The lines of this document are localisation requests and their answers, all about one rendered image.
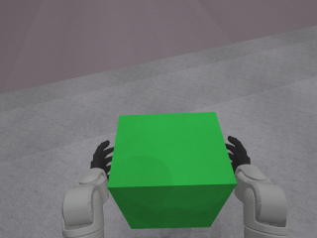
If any right robot hand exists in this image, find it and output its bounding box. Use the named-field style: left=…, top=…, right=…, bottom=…
left=225, top=136, right=251, bottom=173

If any left robot hand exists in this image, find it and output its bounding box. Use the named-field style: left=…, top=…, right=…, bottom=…
left=90, top=140, right=114, bottom=181

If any left robot forearm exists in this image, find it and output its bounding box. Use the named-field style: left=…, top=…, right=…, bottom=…
left=61, top=168, right=110, bottom=238

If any right robot forearm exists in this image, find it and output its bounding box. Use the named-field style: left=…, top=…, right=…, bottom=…
left=234, top=164, right=289, bottom=238

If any carton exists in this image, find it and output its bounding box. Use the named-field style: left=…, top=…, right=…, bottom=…
left=107, top=112, right=237, bottom=229

